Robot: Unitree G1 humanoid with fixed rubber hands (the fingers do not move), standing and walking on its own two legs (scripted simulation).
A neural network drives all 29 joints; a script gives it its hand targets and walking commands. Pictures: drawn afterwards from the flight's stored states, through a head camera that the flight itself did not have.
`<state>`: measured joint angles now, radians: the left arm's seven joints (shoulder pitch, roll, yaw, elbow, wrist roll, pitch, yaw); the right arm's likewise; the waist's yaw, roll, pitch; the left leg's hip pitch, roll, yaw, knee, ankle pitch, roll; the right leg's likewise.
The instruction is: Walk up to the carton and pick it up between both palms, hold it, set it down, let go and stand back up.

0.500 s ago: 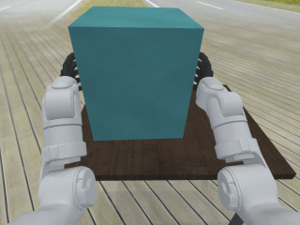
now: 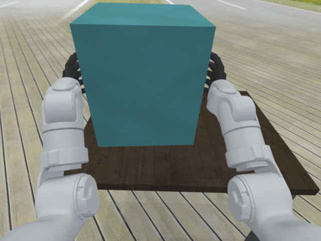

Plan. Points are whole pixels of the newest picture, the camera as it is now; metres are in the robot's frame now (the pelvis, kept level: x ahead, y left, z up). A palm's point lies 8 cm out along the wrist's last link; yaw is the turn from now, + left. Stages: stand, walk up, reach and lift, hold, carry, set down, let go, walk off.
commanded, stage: hold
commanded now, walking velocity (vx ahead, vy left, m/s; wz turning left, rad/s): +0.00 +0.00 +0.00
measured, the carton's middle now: (145, 73) +0.44 +0.02 +0.28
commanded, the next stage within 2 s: none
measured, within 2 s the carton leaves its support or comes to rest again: neither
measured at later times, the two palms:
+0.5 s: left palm (76, 81) +0.38 +0.17 +0.29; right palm (221, 85) +0.36 -0.15 +0.29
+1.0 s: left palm (73, 87) +0.38 +0.18 +0.27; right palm (216, 85) +0.37 -0.14 +0.28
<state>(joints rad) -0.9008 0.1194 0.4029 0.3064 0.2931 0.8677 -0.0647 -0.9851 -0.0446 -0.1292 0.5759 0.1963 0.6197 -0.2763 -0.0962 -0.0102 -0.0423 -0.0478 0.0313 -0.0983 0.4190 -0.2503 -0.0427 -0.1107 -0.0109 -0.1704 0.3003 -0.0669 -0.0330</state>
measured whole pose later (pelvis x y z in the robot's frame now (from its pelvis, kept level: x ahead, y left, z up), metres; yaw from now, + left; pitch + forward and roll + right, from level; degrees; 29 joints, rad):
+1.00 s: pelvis +0.00 +0.00 +0.00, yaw -1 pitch -8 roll -1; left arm -0.88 0.09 0.43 0.29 0.33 0.88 -0.08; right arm -0.98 -0.06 -0.09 0.59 0.22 0.63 -0.28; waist -0.08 -0.01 -0.04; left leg -0.01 0.04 -0.08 0.40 -0.25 -0.04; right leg -0.08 0.00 -0.15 0.30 -0.07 -0.04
